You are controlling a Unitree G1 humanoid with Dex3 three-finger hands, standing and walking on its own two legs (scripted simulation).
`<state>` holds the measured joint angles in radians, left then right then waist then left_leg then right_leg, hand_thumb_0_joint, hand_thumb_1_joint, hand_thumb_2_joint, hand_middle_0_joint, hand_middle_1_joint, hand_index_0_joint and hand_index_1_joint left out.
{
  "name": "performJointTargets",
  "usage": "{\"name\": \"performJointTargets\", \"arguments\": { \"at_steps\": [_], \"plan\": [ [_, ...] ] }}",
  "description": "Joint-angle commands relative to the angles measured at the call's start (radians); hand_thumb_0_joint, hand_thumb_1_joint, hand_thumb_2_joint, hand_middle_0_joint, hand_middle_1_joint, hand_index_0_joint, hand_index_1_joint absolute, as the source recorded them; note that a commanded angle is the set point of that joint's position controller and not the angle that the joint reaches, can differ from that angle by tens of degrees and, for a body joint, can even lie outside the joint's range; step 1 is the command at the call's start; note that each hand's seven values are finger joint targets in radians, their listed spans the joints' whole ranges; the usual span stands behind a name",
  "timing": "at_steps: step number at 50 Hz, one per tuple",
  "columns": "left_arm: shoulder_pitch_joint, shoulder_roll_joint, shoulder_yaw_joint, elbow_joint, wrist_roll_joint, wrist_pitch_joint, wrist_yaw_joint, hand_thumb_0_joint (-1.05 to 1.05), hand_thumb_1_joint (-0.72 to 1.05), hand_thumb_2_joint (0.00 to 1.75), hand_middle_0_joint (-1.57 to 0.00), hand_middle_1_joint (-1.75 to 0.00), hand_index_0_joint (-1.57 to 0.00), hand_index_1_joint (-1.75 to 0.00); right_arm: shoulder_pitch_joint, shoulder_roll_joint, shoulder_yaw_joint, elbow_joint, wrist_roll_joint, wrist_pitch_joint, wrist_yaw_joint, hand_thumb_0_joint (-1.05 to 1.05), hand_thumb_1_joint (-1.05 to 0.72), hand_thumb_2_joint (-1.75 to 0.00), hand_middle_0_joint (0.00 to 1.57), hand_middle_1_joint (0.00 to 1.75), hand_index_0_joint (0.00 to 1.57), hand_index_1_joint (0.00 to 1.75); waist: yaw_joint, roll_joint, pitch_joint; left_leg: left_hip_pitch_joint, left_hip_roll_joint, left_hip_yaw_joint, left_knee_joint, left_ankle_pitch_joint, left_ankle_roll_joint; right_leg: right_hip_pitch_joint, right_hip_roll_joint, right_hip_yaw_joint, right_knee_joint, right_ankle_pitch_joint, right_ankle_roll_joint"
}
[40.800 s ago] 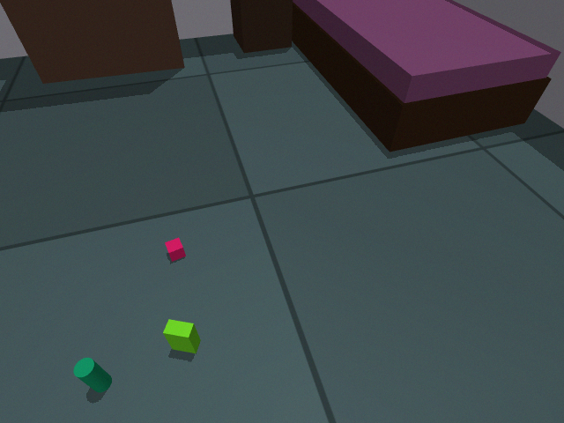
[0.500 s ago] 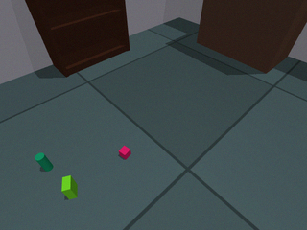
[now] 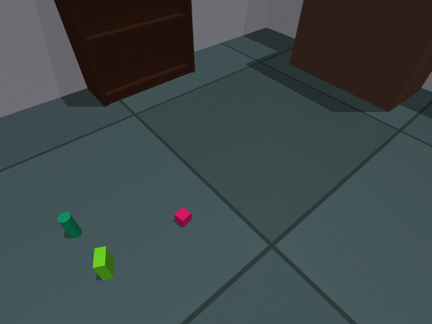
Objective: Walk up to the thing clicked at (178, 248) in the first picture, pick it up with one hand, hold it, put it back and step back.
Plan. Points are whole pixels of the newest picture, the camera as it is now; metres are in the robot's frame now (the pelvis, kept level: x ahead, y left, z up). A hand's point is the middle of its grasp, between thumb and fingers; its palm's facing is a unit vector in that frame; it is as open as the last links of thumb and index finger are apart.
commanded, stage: walk up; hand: left
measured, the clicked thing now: (183, 216) +0.81 +0.21 -0.75
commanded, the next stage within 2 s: none
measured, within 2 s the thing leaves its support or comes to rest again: neither
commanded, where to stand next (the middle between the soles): +0.41 +0.01 m, yaw -6 degrees
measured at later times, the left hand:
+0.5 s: hand (77, 298) +0.23 +0.32 -0.15, palm faces -0.13 -0.93 -0.35, open 7.4 cm
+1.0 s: hand (117, 234) +0.40 +0.29 -0.19, palm faces -0.08 -0.93 -0.35, open 7.4 cm
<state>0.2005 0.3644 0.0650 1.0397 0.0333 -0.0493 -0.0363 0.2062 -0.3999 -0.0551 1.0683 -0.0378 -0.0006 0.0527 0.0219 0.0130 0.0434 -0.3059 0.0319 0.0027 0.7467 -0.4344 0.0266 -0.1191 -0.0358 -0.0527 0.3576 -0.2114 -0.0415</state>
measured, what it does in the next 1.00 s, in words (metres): walks ahead: left foot, then right foot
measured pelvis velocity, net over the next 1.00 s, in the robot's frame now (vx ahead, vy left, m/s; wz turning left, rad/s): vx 0.29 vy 0.04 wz -0.08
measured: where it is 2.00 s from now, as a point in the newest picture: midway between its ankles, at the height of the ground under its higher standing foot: outside the picture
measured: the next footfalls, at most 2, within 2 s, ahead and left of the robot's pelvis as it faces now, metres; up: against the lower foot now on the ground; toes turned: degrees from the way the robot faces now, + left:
left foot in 0.12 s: +0.13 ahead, +0.16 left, +0.00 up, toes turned +3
right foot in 0.58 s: +0.32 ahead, -0.11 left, +0.00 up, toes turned -7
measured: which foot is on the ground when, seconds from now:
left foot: up 0.00-0.10, down 0.12-0.62, up 0.64-0.92, down 0.94-1.00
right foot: down 0.00-0.14, up 0.16-0.56, down 0.58-0.96, up 0.98-1.00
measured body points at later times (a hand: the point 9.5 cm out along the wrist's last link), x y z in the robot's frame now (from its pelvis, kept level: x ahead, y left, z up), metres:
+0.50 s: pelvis +0.15 +0.05 -0.01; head +0.17 +0.05 +0.44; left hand +0.23 +0.37 -0.13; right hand +0.14 -0.27 -0.13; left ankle +0.09 +0.16 -0.75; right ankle +0.26 -0.11 -0.72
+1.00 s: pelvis +0.29 +0.04 -0.03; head +0.33 +0.05 +0.41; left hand +0.41 +0.34 -0.16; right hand +0.35 -0.29 -0.13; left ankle +0.39 +0.14 -0.75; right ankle +0.28 -0.10 -0.73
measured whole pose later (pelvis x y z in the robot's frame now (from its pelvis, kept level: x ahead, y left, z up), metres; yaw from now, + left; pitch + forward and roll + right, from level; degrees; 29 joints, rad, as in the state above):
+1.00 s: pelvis +0.29 +0.04 -0.03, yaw -5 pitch -4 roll +0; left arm 0.19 0.41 0.03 0.84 -0.02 0.03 0.01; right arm 0.22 -0.37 -0.04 0.86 -0.01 -0.04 -0.01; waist 0.01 -0.05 0.17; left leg -0.40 0.01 0.04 0.69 -0.23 0.02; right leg -0.33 -0.01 0.04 0.86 -0.48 -0.01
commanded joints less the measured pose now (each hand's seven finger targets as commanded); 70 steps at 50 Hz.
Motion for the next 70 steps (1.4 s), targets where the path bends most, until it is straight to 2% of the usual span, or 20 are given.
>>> {"name": "performJointTargets", "arguments": {
  "at_steps": [1, 5, 6, 7, 9, 15, 25, 28, 29, 31, 32, 37, 42, 46, 48, 50, 53, 63, 66, 70],
  "plan": [
    [-0.019, 0.309, 0.077, -0.093, 0.005, -0.014, 0.006, 0.00, 0.90, 0.90, -0.20, -0.30, -0.20, -0.30, -0.045, -0.180, -0.061, -0.124, -0.005, -0.046, 0.015, 0.00, -0.90, -0.90, 0.20, 0.30, 0.20, 0.30, 0.010, -0.148, 0.023, -0.120, 0.055, -0.010, -0.033, 0.000, -0.005, 0.014, -0.223, 0.251, -0.197, -0.346, -0.149],
    [-0.159, 0.271, 0.061, -0.170, 0.004, 0.004, -0.006, 0.00, 0.90, 0.90, -0.20, -0.30, -0.20, -0.30, 0.239, -0.191, -0.104, -0.059, -0.003, -0.049, 0.003, 0.00, -0.90, -0.90, 0.20, 0.30, 0.20, 0.30, -0.159, -0.085, -0.017, 0.350, 0.006, 0.067, -0.243, 0.254, -0.020, -0.354, -0.106, 0.076, 0.091, -0.399, -0.076],
    [-0.110, 0.201, 0.040, -0.182, 0.006, 0.013, -0.005, 0.00, 0.90, 0.90, -0.20, -0.30, -0.20, -0.30, 0.339, -0.245, -0.127, -0.031, -0.008, -0.054, -0.011, 0.00, -0.90, -0.90, 0.20, 0.30, 0.20, 0.30, -0.194, 0.115, -0.048, 0.501, 0.033, -0.026, -0.293, 0.148, -0.015, -0.497, -0.022, 0.028, 0.372, -0.430, -0.046],
    [-0.046, 0.124, 0.015, -0.189, -0.005, 0.016, -0.002, 0.00, 0.90, 0.90, -0.20, -0.30, -0.20, -0.30, 0.386, -0.313, -0.136, -0.045, -0.030, -0.062, -0.026, 0.00, -0.90, -0.90, 0.20, 0.30, 0.20, 0.30, -0.198, 0.340, -0.027, 0.451, 0.224, -0.380, -0.477, -0.221, 0.026, -0.632, 0.124, 0.059, 0.684, -0.452, -0.024],
    [0.038, 0.245, 0.037, -0.159, -0.022, 0.028, 0.009, 0.00, 0.90, 0.90, -0.20, -0.30, -0.20, -0.30, 0.093, -0.387, -0.132, -0.161, -0.001, -0.072, -0.031, 0.00, -0.90, -0.90, 0.20, 0.30, 0.20, 0.30, -0.073, 0.182, 0.090, 0.102, 0.398, -0.647, -0.680, -0.528, 0.149, -0.543, 0.033, 0.244, 0.774, -0.272, -0.026],
    [0.110, 0.267, 0.048, -0.115, -0.017, 0.019, -0.015, 0.00, 0.90, 0.90, -0.20, -0.30, -0.20, -0.30, 0.085, -0.256, -0.090, -0.209, 0.018, -0.103, -0.031, 0.00, -0.90, -0.90, 0.20, 0.30, 0.20, 0.30, -0.034, 0.093, 0.102, 0.134, 0.248, -0.222, -0.581, -0.016, 0.147, -0.453, -0.023, 0.179, 0.621, -0.060, 0.033],
    [-0.028, 0.197, 0.033, -0.224, -0.014, -0.004, -0.037, 0.00, 0.90, 0.90, -0.20, -0.30, -0.20, -0.30, 0.158, -0.260, -0.083, -0.268, 0.021, -0.092, -0.031, 0.00, -0.90, -0.90, 0.20, 0.30, 0.20, 0.30, -0.066, 0.096, 0.042, 0.230, 0.212, -0.012, -0.389, 0.501, 0.153, -0.287, -0.013, 0.012, 0.224, 0.041, 0.008],
    [0.103, 0.210, 0.051, -0.192, -0.018, -0.016, -0.022, 0.00, 0.90, 0.90, -0.20, -0.30, -0.20, -0.30, 0.164, -0.240, -0.074, -0.294, 0.028, -0.078, -0.036, 0.00, -0.90, -0.90, 0.20, 0.30, 0.20, 0.30, 0.008, 0.011, -0.043, 0.184, 0.178, 0.014, -0.145, 0.608, 0.114, -0.036, 0.029, -0.008, 0.128, 0.069, -0.022],
    [0.203, 0.255, 0.069, -0.169, -0.016, -0.025, -0.011, 0.00, 0.90, 0.90, -0.20, -0.30, -0.20, -0.30, 0.191, -0.197, -0.055, -0.305, 0.030, -0.076, -0.037, 0.00, -0.90, -0.90, 0.20, 0.30, 0.20, 0.30, 0.051, -0.099, -0.116, 0.104, 0.118, 0.053, 0.053, 0.545, 0.089, 0.128, 0.028, 0.010, 0.112, 0.050, -0.038],
    [0.290, 0.380, 0.102, -0.184, -0.025, -0.025, 0.001, 0.00, 0.90, 0.90, -0.20, -0.30, -0.20, -0.30, 0.206, -0.170, -0.039, -0.331, 0.042, -0.074, -0.042, 0.00, -0.90, -0.90, 0.20, 0.30, 0.20, 0.30, 0.087, -0.329, -0.139, -0.298, -0.083, 0.079, 0.419, -0.093, 0.019, 0.320, -0.354, 0.686, -0.056, -0.008, -0.231],
    [0.242, 0.385, 0.102, -0.204, -0.035, -0.021, 0.004, 0.00, 0.90, 0.90, -0.20, -0.30, -0.20, -0.30, 0.173, -0.233, -0.054, -0.314, 0.030, -0.068, -0.053, 0.00, -0.90, -0.90, 0.20, 0.30, 0.20, 0.30, 0.078, -0.243, -0.092, -0.284, -0.008, -0.017, 0.463, -0.143, 0.010, 0.221, -0.397, 0.723, -0.040, 0.030, -0.294],
    [0.091, 0.259, 0.054, -0.258, -0.037, -0.018, 0.022, 0.00, 0.90, 0.90, -0.20, -0.30, -0.20, -0.30, 0.213, -0.169, -0.047, -0.269, 0.040, -0.058, -0.038, 0.00, -0.90, -0.90, 0.20, 0.30, 0.20, 0.30, -0.025, -0.149, 0.022, -0.111, 0.023, -0.020, 0.332, 0.023, -0.002, -0.133, -0.176, 0.208, 0.010, 0.359, -0.194],
    [0.060, 0.243, 0.034, -0.277, -0.019, -0.008, 0.042, 0.00, 0.90, 0.90, -0.20, -0.30, -0.20, -0.30, 0.138, -0.130, -0.035, -0.262, 0.042, -0.061, -0.054, 0.00, -0.90, -0.90, 0.20, 0.30, 0.20, 0.30, 0.000, -0.177, -0.025, -0.031, 0.014, 0.040, -0.004, 0.140, -0.047, -0.131, -0.166, 0.112, 0.140, 0.671, -0.191],
    [-0.025, 0.226, 0.016, -0.305, -0.048, 0.039, 0.045, 0.00, 0.90, 0.90, -0.20, -0.30, -0.20, -0.30, 0.194, -0.177, -0.059, -0.229, 0.026, -0.065, -0.076, 0.00, -0.90, -0.90, 0.20, 0.30, 0.20, 0.30, -0.073, -0.080, -0.085, 0.178, -0.022, 0.028, -0.215, 0.510, -0.007, -0.259, -0.107, 0.111, 0.366, 0.281, -0.084],
    [0.051, 0.178, 0.009, -0.295, -0.068, 0.071, 0.052, 0.00, 0.90, 0.90, -0.20, -0.30, -0.20, -0.30, 0.131, -0.310, -0.082, -0.275, 0.019, -0.062, -0.085, 0.00, -0.90, -0.90, 0.20, 0.30, 0.20, 0.30, -0.041, 0.170, -0.121, 0.150, 0.350, -0.444, -0.372, 0.688, 0.164, -0.332, 0.094, 0.080, 0.625, -0.344, 0.013],
    [0.100, 0.228, 0.017, -0.245, -0.058, 0.097, 0.065, 0.00, 0.90, 0.90, -0.20, -0.30, -0.20, -0.30, 0.028, -0.316, -0.081, -0.290, 0.027, -0.055, -0.088, 0.00, -0.90, -0.90, 0.20, 0.30, 0.20, 0.30, -0.015, 0.141, -0.093, 0.064, 0.385, -0.498, -0.371, 0.514, 0.271, -0.295, 0.049, 0.178, 0.802, -0.418, 0.011],
    [0.084, 0.243, 0.039, -0.214, -0.048, 0.096, 0.051, 0.00, 0.90, 0.90, -0.20, -0.30, -0.20, -0.30, -0.014, -0.272, -0.067, -0.297, 0.023, -0.048, -0.096, 0.00, -0.90, -0.90, 0.20, 0.30, 0.20, 0.30, -0.009, 0.145, -0.074, 0.021, 0.253, -0.275, -0.328, 0.457, 0.185, -0.314, 0.063, 0.207, 0.823, -0.345, 0.003],
    [0.147, 0.200, 0.043, -0.125, -0.015, 0.042, 0.048, 0.00, 0.90, 0.90, -0.20, -0.30, -0.20, -0.30, -0.066, -0.230, -0.041, -0.296, 0.023, -0.002, -0.068, 0.00, -0.90, -0.90, 0.20, 0.30, 0.20, 0.30, 0.024, 0.143, -0.125, -0.017, 0.165, -0.130, -0.105, 0.389, 0.120, -0.044, 0.046, 0.040, 0.092, -0.116, 0.014],
    [-0.029, 0.399, 0.067, -0.193, 0.007, 0.027, 0.055, 0.00, 0.90, 0.90, -0.20, -0.30, -0.20, -0.30, -0.117, -0.194, -0.038, -0.296, 0.041, 0.005, -0.077, 0.00, -0.90, -0.90, 0.20, 0.30, 0.20, 0.30, 0.009, -0.214, 0.009, -0.122, -0.031, -0.108, 0.164, -0.125, -0.010, -0.320, -0.363, 0.591, -0.045, -0.115, -0.216],
    [-0.101, 0.252, 0.037, -0.191, -0.006, 0.013, 0.054, 0.00, 0.90, 0.90, -0.20, -0.30, -0.20, -0.30, -0.053, -0.159, -0.028, -0.223, 0.052, -0.017, -0.061, 0.00, -0.90, -0.90, 0.20, 0.30, 0.20, 0.30, -0.044, -0.170, 0.031, -0.056, -0.044, -0.058, 0.048, 0.049, 0.003, -0.200, -0.172, 0.214, 0.109, 0.253, -0.105]
  ]
}}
